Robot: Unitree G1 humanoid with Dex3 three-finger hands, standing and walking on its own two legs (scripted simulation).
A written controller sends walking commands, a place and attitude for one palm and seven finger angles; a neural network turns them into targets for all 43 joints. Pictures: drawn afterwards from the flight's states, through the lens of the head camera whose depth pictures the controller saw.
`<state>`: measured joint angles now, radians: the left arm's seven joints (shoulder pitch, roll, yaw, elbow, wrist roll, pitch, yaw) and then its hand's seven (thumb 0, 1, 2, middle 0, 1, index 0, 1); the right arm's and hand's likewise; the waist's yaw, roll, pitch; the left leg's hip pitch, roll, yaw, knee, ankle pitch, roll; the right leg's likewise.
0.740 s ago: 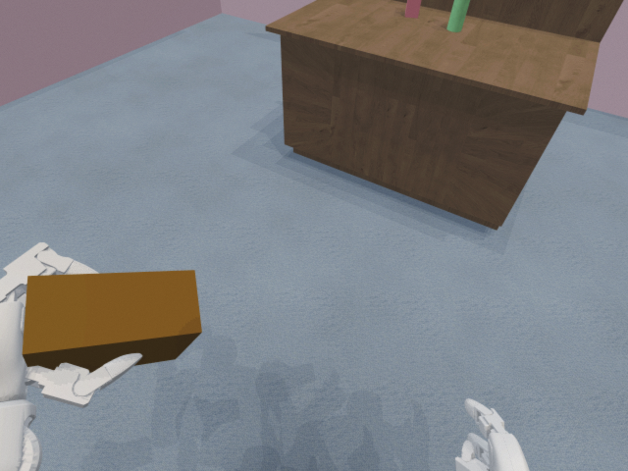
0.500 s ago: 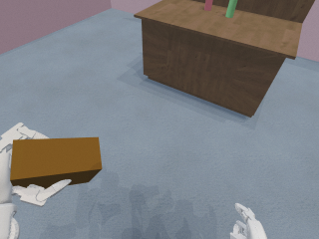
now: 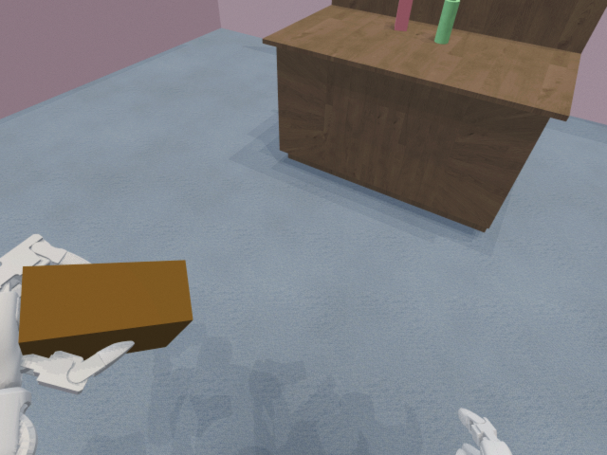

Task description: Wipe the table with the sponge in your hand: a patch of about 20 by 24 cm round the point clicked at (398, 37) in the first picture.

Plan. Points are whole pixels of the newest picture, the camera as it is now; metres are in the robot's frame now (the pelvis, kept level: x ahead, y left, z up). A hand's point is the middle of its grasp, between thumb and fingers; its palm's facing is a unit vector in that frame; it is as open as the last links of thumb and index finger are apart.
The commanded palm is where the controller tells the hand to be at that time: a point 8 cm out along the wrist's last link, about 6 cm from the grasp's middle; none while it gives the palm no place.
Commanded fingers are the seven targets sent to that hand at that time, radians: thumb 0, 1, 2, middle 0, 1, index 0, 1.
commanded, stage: walk to a spot facing it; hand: left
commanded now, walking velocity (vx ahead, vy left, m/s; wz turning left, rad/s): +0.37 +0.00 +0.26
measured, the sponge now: (132, 311) +0.23 +0.19 +0.14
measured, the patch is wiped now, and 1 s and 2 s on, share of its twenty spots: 0.00 0.00 0.00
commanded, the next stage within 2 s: none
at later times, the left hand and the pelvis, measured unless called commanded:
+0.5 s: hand (65, 238) +0.30 +0.28 +0.18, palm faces +0.49 -0.77 -0.40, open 10.0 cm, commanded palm +0.23 +0.31 +0.18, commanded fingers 0.00 0.10 1.30 -1.20 -1.60 -1.20 -1.60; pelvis +0.10 +0.02 +0.00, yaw +6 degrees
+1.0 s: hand (176, 161) +0.44 +0.20 +0.18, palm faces +0.46 -0.72 -0.52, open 10.0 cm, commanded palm +0.37 +0.24 +0.18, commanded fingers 0.00 0.10 1.30 -1.20 -1.60 -1.20 -1.60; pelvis +0.26 -0.06 +0.00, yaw +10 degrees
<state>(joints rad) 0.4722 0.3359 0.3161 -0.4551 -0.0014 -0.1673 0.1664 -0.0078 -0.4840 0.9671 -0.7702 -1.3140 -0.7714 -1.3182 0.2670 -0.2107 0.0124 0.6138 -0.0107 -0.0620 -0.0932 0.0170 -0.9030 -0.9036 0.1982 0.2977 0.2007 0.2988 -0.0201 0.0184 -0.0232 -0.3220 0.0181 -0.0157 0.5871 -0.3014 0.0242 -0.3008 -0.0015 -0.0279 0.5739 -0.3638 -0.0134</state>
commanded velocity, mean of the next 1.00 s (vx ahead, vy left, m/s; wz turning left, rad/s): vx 0.37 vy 0.00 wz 0.16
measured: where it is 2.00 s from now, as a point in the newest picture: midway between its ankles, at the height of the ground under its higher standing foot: (316, 364)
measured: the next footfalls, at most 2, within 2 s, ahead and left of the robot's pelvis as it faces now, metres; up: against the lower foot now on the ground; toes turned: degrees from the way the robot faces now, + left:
right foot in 0.76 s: +0.32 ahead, -0.11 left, +0.00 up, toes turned -4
left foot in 1.34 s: +0.46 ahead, +0.10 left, +0.00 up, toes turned +24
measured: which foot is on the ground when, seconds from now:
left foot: down 0.00-0.76, up 0.78-1.00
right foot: down 0.00-0.36, up 0.38-0.74, down 0.76-1.00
